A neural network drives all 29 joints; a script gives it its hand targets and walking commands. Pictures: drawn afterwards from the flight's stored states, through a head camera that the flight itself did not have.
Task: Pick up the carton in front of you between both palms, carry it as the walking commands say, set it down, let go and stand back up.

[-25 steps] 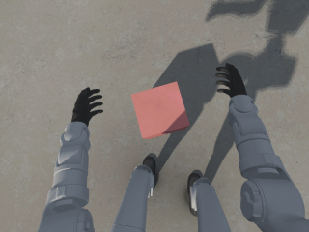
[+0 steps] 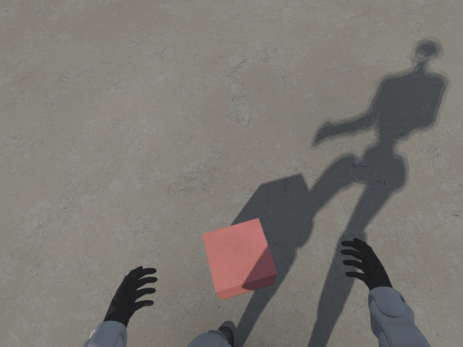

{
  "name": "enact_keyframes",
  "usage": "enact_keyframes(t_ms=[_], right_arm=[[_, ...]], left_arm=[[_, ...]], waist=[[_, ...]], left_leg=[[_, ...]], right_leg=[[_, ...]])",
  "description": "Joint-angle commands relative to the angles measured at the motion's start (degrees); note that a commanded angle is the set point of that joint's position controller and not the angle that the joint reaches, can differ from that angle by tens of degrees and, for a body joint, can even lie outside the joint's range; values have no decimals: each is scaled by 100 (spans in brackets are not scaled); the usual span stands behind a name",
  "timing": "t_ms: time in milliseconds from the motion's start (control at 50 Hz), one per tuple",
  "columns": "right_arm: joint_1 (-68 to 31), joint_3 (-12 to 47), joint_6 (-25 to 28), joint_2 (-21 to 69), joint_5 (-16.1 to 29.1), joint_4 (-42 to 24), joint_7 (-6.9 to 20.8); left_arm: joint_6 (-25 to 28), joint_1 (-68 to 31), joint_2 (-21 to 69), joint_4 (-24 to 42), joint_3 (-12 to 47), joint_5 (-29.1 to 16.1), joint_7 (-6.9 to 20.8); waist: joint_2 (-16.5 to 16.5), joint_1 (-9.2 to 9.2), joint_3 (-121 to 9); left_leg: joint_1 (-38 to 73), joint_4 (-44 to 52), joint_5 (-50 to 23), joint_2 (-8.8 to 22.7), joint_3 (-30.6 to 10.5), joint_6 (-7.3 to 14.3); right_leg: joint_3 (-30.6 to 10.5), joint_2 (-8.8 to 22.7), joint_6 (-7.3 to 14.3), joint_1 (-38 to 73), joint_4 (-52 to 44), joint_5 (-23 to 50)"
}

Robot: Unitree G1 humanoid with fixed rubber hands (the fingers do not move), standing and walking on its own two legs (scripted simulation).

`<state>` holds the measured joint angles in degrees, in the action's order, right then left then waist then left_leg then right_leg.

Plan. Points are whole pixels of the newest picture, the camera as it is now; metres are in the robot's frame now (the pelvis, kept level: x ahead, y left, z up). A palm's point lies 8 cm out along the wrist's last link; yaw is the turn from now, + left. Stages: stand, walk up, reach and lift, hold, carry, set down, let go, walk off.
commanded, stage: let go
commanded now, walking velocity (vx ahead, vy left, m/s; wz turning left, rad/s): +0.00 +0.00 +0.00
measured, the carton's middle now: (239, 260) +0.38 +0.06 -0.64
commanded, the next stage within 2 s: stand in 0.64 s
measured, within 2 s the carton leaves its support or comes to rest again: neither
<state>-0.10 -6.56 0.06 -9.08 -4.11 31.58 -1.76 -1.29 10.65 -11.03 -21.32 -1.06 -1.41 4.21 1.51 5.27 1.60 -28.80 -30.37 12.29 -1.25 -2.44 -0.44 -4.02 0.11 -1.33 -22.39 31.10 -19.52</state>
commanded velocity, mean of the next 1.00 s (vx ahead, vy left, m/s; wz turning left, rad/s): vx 0.00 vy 0.00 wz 0.00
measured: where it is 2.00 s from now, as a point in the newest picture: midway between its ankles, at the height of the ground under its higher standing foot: outside the picture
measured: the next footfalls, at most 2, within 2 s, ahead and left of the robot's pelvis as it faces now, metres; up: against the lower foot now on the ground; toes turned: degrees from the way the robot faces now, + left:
none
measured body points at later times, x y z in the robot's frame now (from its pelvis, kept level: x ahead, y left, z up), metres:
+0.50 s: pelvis +0.01 -0.02 +0.01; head +0.02 -0.02 +0.46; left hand +0.19 +0.22 -0.06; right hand +0.18 -0.25 -0.07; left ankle +0.02 +0.12 -0.73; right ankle -0.05 -0.14 -0.73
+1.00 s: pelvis +0.01 +0.01 +0.00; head +0.03 +0.04 +0.45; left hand +0.15 +0.30 -0.11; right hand +0.14 -0.29 -0.08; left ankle +0.02 +0.12 -0.73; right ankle -0.05 -0.14 -0.73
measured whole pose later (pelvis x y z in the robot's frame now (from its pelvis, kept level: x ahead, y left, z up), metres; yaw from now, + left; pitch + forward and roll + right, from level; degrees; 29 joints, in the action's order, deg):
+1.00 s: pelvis +0.01 +0.01 +0.00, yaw -1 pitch +0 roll +0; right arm 10.0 -3.3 -0.8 -18.6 -2.3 43.8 -0.6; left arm -0.9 13.4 -20.2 -40.2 -2.7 2.5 -1.2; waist -3.7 -0.5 1.0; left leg -15.4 -31.3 16.0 -1.1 -1.6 0.7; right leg -4.4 0.3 -1.9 -7.2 27.5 -20.4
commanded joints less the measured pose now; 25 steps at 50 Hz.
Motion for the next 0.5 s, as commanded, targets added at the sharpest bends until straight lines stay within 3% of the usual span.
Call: enact_keyframes(t_ms=[0, 160, 300, 320, 340, 360, 480], right_arm=[[257, 33, 90, -475, 95, -623, 87], [998, 293, -166, -555, 340, -1038, 348], [999, 422, -404, -621, 439, -1284, 484], [977, 421, -437, -636, 435, -1296, 489], [1271, 450, -288, -582, 512, -993, 383], [1155, 461, -271, -638, 517, -1074, 325], [1151, 390, -363, -738, 438, -1018, 263]], left_arm=[[91, 40, -545, 452, -164, -18, -24], [-93, 266, -726, 185, -322, 91, -35], [-331, 181, -778, 133, -407, 238, -26], [-365, 151, -777, 142, -408, 250, -22], [-651, -7, -933, 431, -477, 356, -161], [-728, 69, -908, 354, -410, 332, -215], [-894, 68, -835, 477, -305, 285, -326]], waist=[[-358, -293, -1400], [-455, -405, -718], [-390, -374, -139], [-384, -375, -87], [-242, -385, -325], [-404, -422, -307], [-457, -482, -172]], left_leg=[[2573, 207, -2282, -142, 179, -202], [2759, 546, -1864, -307, 321, -87], [2974, 582, -1407, -385, 369, -41], [3005, 571, -1372, -385, 369, -38], [2820, 445, -1168, -522, 370, -73], [2695, 427, -1104, -513, 357, -39], [2624, 393, -1248, -454, 348, -41]], right_leg=[[372, -348, -6, 117, -726, 1578], [176, -179, -116, 929, -1072, 2406], [123, -86, -112, 836, -1247, 2107], [126, -86, -106, 797, -1253, 2037], [148, -70, -138, 1127, -1015, 2754], [136, -62, -169, 1128, -938, 2902], [223, -153, -95, 1015, -930, 2588]])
